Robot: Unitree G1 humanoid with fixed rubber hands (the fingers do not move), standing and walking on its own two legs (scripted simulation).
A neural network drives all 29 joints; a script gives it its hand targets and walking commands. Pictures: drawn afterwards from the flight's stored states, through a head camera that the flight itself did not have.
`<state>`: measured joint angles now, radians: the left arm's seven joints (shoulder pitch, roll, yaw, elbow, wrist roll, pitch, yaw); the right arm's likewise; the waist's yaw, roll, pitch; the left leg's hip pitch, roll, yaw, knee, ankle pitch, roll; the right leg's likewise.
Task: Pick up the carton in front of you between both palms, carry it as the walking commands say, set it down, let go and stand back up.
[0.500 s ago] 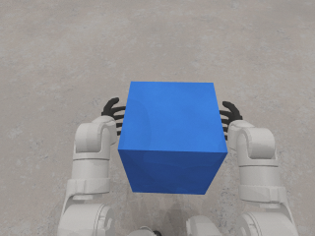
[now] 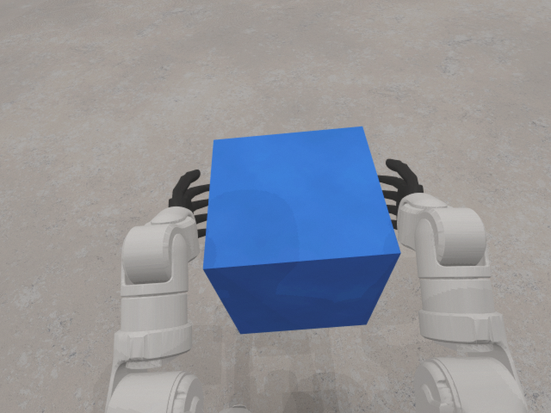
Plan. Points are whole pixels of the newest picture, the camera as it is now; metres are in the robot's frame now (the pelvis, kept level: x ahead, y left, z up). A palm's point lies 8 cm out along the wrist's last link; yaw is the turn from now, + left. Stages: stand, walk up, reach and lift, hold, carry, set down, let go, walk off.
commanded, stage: carry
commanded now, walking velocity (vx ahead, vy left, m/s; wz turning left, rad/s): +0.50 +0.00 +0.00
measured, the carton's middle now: (296, 239) +0.37 +0.01 +0.03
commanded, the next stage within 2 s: none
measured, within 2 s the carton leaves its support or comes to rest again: neither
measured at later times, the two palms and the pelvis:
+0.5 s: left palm (200, 146) +0.55 +0.18 +0.07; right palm (371, 149) +0.52 -0.12 +0.07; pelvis +0.27 +0.04 +0.00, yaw -3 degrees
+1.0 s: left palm (230, 56) +0.81 +0.15 +0.09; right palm (366, 53) +0.81 -0.15 +0.09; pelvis +0.55 +0.00 +0.00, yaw +0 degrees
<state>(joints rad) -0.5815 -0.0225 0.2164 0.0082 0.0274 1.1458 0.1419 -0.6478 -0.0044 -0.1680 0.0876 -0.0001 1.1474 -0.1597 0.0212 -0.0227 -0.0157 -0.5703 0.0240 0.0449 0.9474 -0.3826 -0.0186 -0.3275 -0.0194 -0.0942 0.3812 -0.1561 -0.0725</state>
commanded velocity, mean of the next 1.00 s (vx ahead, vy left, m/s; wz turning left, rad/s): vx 0.50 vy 0.00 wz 0.00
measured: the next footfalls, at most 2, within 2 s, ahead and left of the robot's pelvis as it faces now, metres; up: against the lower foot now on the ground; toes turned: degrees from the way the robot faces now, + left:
left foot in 0.24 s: +0.28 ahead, +0.14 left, +0.00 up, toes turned +8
right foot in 0.66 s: +0.53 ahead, -0.10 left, +0.00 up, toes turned -13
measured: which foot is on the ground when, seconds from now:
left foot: up 0.00-0.22, down 0.24-0.70, up 0.72-1.00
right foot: down 0.00-0.24, up 0.26-0.64, down 0.66-1.00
